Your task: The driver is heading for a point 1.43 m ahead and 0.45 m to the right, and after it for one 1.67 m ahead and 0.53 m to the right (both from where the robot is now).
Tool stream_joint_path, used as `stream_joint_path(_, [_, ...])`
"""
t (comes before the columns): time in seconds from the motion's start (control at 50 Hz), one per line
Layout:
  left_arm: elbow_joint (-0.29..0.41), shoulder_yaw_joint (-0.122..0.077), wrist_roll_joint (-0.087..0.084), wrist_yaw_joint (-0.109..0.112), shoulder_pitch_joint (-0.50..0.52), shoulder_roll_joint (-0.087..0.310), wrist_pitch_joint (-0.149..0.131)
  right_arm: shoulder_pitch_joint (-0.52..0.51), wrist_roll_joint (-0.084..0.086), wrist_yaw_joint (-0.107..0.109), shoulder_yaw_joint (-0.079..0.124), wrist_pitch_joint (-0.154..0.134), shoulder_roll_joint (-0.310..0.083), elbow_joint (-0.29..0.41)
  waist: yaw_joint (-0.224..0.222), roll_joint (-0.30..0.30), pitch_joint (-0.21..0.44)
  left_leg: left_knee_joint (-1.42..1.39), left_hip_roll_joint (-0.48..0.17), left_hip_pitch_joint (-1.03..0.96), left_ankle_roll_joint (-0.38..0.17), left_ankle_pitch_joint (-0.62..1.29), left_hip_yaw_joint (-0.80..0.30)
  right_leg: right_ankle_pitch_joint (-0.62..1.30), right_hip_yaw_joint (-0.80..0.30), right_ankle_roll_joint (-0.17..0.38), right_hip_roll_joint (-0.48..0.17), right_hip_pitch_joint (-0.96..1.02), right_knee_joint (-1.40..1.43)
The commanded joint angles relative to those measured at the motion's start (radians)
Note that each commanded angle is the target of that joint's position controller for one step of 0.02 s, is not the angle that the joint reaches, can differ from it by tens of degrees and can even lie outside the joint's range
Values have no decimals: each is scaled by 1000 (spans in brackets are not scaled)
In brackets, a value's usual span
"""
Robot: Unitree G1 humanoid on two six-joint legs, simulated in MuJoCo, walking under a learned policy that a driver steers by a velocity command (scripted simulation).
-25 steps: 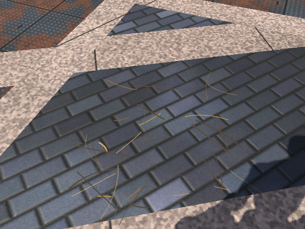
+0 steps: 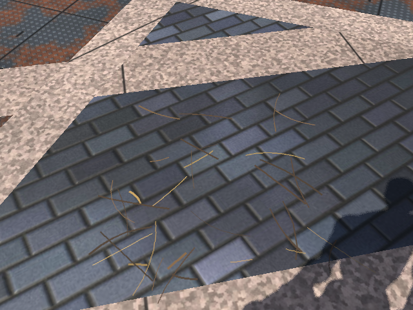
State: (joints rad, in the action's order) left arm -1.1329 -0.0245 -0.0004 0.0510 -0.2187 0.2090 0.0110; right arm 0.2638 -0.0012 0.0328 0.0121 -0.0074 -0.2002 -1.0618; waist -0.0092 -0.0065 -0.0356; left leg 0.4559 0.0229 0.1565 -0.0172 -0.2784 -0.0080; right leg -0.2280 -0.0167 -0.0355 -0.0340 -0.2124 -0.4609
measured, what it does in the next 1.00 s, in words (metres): walks ahead: left foot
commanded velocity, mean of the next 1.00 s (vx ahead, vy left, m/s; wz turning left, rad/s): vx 0.38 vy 0.00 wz -0.06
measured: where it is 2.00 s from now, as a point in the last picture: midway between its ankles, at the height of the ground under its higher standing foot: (267, 192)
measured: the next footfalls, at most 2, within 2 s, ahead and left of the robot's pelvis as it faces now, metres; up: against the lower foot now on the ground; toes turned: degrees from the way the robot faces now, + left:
left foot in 0.74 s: +0.46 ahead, +0.08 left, +0.00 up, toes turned +2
right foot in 1.30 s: +0.74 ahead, -0.19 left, +0.00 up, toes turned -19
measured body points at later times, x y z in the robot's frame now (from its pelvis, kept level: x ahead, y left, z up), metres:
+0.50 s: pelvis +0.13 -0.05 +0.01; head +0.14 -0.07 +0.46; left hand +0.04 +0.18 -0.13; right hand +0.26 -0.31 -0.13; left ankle +0.20 +0.11 -0.67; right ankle +0.04 -0.13 -0.74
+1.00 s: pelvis +0.42 +0.00 +0.00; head +0.43 -0.01 +0.45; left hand +0.54 +0.26 -0.13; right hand +0.43 -0.27 -0.14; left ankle +0.42 +0.08 -0.74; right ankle +0.47 -0.18 -0.65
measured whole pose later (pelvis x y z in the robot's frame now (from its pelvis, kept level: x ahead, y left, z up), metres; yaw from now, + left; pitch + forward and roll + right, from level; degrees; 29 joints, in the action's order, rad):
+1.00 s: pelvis +0.42 +0.00 +0.00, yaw -6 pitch +0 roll +3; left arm -0.93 -0.08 -0.03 0.03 -0.22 0.26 -0.06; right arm 0.27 -0.01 -0.02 0.06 -0.12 -0.23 -1.04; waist 0.03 -0.05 -0.02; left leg 0.29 0.06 0.12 -0.06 -0.17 0.16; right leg -0.20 -0.08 0.05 -0.12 -0.65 -1.11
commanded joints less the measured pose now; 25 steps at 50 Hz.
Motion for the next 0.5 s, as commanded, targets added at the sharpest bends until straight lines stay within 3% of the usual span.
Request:
stream_joint_path(0.02, [9, -11, 0, 4, -61, 86, -4, 66, 1, 4, 14, -4, -92, 4, 2, 14, 11, -107, -32, 55, -18, 39, -30, 36, 20, 23, 13, 37, 49])
stream_joint_path(0.06, [12, -15, -10, 7, -60, 89, -4, 70, 14, 11, 31, 2, -137, 7, 12, 58, -34, -138, -47, 99, -62, -337, -75, -243, 77, 37, 66, -38, -38])
stream_joint_path(0.1, [46, -12, -8, 0, -13, 69, -25, 113, 24, 10, 48, -8, -185, 10, 41, 142, -105, -239, -180, 119, -141, -574, -264, -282, 101, 50, 74, -176, -184])
stream_joint_path(0.12, [59, -9, -11, -10, -7, 57, -42, 121, 28, 9, 61, -18, -215, 13, 45, 194, -121, -296, -273, 111, -193, -607, -383, -228, 86, 61, 48, -229, -294])
stream_joint_path(0.16, [83, -12, -25, -29, 16, 63, -71, 103, 23, 5, 62, -38, -198, 26, 37, 179, -160, -324, -348, 103, -236, -526, -472, -267, 24, 94, -15, -313, -398])
stream_joint_path(0.2, [91, -15, -34, -43, -7, 66, -94, 45, 36, -2, 60, -49, -181, 51, -2, 144, -146, -280, -310, 85, -188, -381, -372, -265, 22, 123, -36, -255, -240])
stream_joint_path(0.24, [18, -30, -26, -46, -164, 64, -103, -10, 45, -8, 61, -43, -184, 69, -72, 95, -81, -165, -187, 224, -132, -252, -193, -44, 120, 106, 55, 87, -24])
stream_joint_path(0.26, [-15, -41, -19, -47, -259, 78, -99, -22, 40, -10, 54, -45, -163, 78, -102, 40, -48, -29, -130, 297, -105, -150, -120, -19, 70, 99, 41, 220, 0])
stream_joint_path(0.28, [-28, -60, -17, -41, -396, 150, -98, -40, 20, -18, 32, -54, -92, 95, -143, -187, 16, 337, -30, 416, -38, -106, 18, -127, -235, 156, -161, 348, 141])
stream_joint_path(0.3, [-30, -70, -11, -55, -473, 238, -110, -38, 32, -14, 30, -72, -61, 132, -136, -352, 40, 589, 53, 605, -26, -280, 1, -288, -673, 299, -355, 401, 310])
stream_joint_path(0.32, [-7, -46, -3, -56, -370, 177, -127, -47, 52, -17, 37, -87, -100, 132, -80, -188, -40, 754, -27, 683, -49, -244, -86, -373, -695, 317, -388, 329, 318])
stream_joint_path(0.34, [26, -33, -6, -59, -284, 129, -136, -56, 58, -26, 38, -98, -110, 132, -51, -111, -91, 790, -74, 728, -74, -126, -100, -357, -570, 282, -347, 290, 314])
stream_joint_path(0.36, [50, -25, -7, -66, -225, 118, -138, -51, 48, -29, 42, -105, -116, 122, -29, -73, -94, 763, -108, 713, -82, -31, -77, -252, -447, 244, -293, 264, 321])
stream_joint_path(0.38, [63, -19, -6, -70, -200, 108, -135, -67, 36, -30, 53, -108, -137, 122, -18, -61, -98, 703, -132, 697, -79, 38, -65, -113, -352, 216, -260, 252, 326])
stream_joint_path(0.42, [56, -3, 2, -67, -257, 59, -120, -79, 24, -43, 59, -104, -127, 116, -28, -80, -67, 639, -142, 625, -65, 102, -20, 205, -176, 174, -180, 247, 305])
stream_joint_path(0.44, [52, -6, 6, -61, -281, 87, -115, -94, 24, -48, 54, -97, -96, 124, -26, -103, -57, 602, -137, 624, -46, 127, 1, 260, -157, 190, -182, 247, 311])
stream_joint_path(0.5, [65, -6, 9, -40, -293, 110, -105, -238, 23, -50, 40, -86, -67, 181, -43, -57, -86, 413, -124, 621, -9, 207, 30, 336, -90, 201, -161, 204, 342])
Velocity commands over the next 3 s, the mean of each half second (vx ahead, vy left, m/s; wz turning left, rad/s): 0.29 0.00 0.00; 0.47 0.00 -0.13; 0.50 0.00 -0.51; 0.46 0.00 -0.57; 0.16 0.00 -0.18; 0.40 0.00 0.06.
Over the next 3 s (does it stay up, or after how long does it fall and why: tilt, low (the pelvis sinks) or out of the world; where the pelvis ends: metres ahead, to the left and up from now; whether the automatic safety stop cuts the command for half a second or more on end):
stays up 1.17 -0.42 -0.02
